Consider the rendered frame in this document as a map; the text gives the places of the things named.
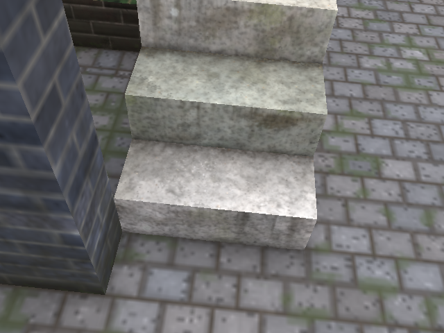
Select stairs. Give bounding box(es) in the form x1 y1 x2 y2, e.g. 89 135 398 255
114 0 338 250

